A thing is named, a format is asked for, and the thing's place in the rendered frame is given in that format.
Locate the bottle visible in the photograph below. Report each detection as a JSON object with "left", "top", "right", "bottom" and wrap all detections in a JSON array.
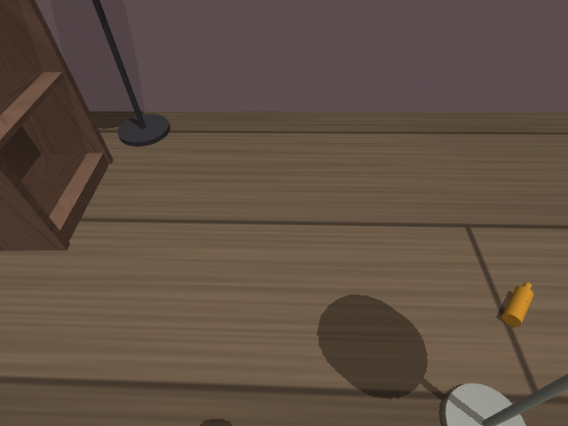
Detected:
[{"left": 501, "top": 282, "right": 534, "bottom": 327}]

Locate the floor lamp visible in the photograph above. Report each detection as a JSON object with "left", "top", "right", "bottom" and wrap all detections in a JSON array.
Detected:
[
  {"left": 92, "top": 0, "right": 170, "bottom": 146},
  {"left": 442, "top": 374, "right": 568, "bottom": 426}
]

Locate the bookshelf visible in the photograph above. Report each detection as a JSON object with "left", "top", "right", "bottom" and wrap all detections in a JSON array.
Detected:
[{"left": 0, "top": 0, "right": 114, "bottom": 251}]

